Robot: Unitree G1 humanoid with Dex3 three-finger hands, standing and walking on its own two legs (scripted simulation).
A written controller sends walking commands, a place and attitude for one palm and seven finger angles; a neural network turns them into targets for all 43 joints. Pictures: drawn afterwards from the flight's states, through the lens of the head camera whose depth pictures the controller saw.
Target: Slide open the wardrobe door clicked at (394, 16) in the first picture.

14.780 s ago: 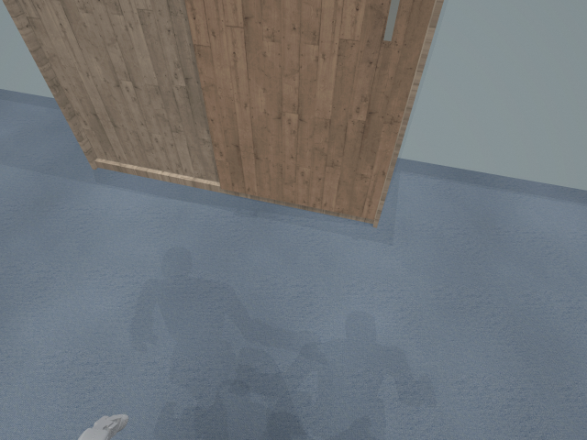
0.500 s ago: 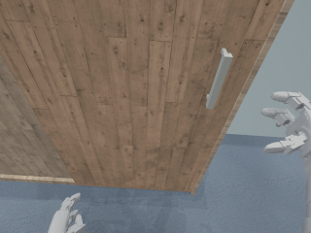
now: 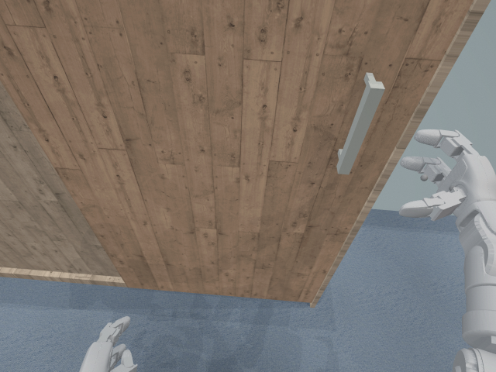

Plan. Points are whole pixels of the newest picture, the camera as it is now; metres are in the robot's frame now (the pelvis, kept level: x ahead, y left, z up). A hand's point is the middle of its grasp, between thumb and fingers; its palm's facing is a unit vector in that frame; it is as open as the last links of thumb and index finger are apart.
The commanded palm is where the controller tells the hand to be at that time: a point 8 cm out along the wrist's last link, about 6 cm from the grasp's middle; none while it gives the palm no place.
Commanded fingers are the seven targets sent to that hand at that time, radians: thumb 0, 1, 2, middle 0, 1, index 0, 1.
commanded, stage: move the hooked fingers beside the handle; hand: right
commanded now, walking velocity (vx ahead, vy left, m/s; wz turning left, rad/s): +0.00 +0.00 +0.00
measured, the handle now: (355, 126) +0.50 -0.14 +0.16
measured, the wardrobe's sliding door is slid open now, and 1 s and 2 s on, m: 0.00 0.00 0.00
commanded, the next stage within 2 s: feel for the door with the fingertips in 1.76 s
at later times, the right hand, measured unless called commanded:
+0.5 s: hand (404, 154) +0.43 -0.21 +0.16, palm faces +0.02 +1.00 +0.01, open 13.9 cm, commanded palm +0.41 -0.26 +0.17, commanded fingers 0.00 0.50 -0.30 0.30 1.20 0.30 1.20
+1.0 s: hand (413, 154) +0.42 -0.22 +0.17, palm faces +0.02 +1.00 +0.01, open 14.0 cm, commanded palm +0.40 -0.27 +0.17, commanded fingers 0.00 0.50 -0.30 0.30 1.20 0.30 1.20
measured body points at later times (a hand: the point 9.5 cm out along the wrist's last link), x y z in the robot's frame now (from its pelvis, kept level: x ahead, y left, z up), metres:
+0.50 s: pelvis +0.00 +0.00 +0.00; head +0.02 +0.01 +0.45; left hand +0.09 +0.27 -0.11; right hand +0.43 -0.26 +0.16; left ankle -0.02 +0.11 -0.74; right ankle +0.00 -0.11 -0.74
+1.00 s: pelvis -0.01 +0.00 +0.00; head +0.01 +0.00 +0.45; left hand +0.08 +0.26 -0.11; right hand +0.41 -0.27 +0.17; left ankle -0.02 +0.11 -0.74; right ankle +0.00 -0.11 -0.74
